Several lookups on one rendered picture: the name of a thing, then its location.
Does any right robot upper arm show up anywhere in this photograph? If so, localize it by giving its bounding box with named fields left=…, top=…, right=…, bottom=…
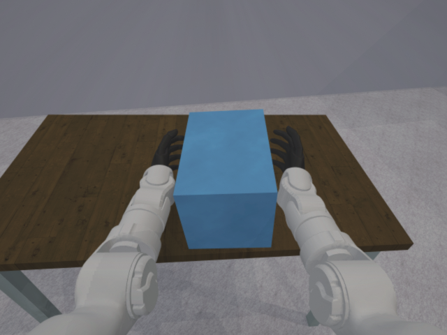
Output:
left=309, top=260, right=447, bottom=335

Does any carton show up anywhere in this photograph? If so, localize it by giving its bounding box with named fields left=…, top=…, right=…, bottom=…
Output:
left=173, top=109, right=278, bottom=249

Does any robot right forearm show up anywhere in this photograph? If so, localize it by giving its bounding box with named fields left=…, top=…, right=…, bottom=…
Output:
left=277, top=167, right=397, bottom=301

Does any table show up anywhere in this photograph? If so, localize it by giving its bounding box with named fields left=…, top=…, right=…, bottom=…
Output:
left=0, top=114, right=413, bottom=327

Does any left robot upper arm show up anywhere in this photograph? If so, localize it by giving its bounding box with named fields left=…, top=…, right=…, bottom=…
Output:
left=26, top=252, right=159, bottom=335

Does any robot left hand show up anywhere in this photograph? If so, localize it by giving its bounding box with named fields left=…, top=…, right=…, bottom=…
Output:
left=151, top=129, right=184, bottom=171

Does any robot right hand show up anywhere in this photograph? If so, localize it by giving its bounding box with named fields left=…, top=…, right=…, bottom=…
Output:
left=270, top=126, right=305, bottom=173

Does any robot left forearm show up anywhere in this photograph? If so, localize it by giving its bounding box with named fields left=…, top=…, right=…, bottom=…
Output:
left=75, top=165, right=175, bottom=305

